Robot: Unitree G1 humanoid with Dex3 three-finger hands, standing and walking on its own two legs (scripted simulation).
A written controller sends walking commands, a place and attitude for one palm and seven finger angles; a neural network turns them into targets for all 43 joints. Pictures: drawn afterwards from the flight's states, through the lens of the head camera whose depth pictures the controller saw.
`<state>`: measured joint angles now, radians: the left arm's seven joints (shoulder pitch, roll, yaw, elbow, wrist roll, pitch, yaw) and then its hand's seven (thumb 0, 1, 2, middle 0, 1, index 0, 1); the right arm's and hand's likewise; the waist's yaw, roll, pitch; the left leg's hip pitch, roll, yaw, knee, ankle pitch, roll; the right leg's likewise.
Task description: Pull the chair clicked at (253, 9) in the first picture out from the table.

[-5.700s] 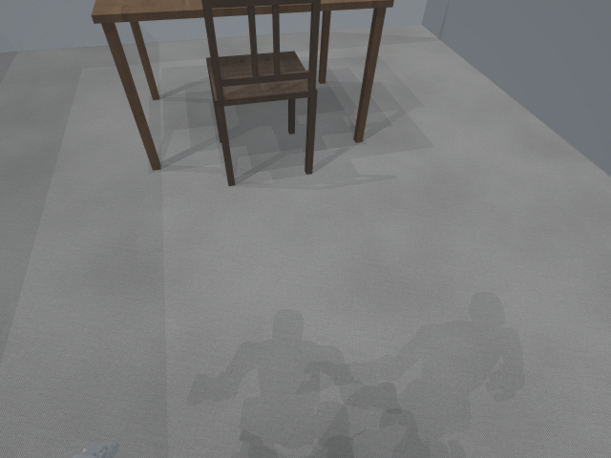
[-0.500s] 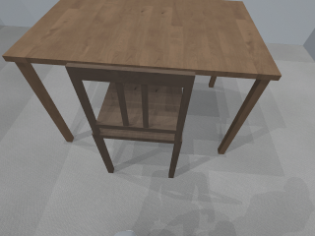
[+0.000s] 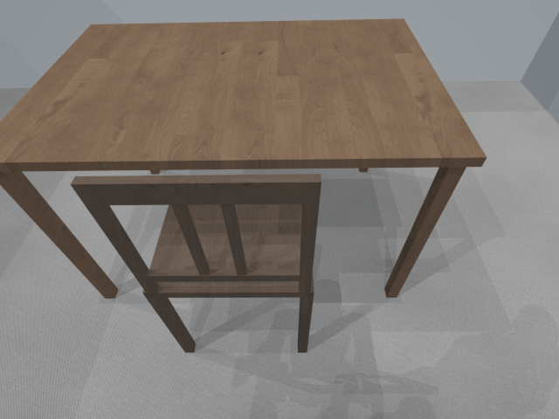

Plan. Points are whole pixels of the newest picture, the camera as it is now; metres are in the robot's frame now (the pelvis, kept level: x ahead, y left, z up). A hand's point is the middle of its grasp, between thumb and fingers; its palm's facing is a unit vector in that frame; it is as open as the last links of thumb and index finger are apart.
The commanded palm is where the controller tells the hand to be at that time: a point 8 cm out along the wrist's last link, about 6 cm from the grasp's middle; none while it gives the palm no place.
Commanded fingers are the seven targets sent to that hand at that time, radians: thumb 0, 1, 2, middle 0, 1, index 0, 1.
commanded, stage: come to a stop and stand still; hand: left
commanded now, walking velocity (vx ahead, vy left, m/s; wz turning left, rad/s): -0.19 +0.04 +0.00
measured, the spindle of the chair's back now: (193, 241) +0.46 +0.20 -0.10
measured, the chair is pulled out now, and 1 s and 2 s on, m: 0.00 0.00 0.00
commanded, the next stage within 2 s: look again from close up in 0.72 s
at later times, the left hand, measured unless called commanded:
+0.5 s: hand out of the picture +0.00 +0.26 -0.18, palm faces +0.02 -0.97 -0.25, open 7.4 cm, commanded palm none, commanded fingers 0.00 0.90 0.90 -0.20 -0.30 -0.20 -0.30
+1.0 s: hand out of the picture -0.05 +0.21 -0.17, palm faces +0.02 -0.98 -0.17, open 7.4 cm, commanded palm none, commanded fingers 0.00 0.90 0.90 -0.20 -0.30 -0.20 -0.30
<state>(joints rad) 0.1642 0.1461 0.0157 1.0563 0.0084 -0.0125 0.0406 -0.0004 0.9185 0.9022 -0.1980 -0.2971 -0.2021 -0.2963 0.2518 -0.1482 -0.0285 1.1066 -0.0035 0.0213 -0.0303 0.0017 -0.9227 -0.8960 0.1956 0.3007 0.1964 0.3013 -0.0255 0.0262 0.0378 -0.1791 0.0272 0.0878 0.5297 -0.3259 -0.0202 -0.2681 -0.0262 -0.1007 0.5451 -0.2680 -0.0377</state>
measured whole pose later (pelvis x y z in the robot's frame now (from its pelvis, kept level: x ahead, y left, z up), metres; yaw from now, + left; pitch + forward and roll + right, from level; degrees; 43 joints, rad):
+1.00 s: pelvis -0.05 +0.05 +0.00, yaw +0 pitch -2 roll +0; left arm 0.33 0.13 -0.01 1.06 0.02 -0.01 0.04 0.00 0.90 0.90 -0.20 -0.30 -0.20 -0.30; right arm 0.25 -0.16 -0.02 1.09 -0.01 0.00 -0.01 0.00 -0.91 -0.90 0.20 0.30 0.20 0.30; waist 0.00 -0.01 0.05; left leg -0.22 -0.03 0.12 0.47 -0.23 0.07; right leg -0.26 -0.06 -0.01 0.48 -0.20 0.04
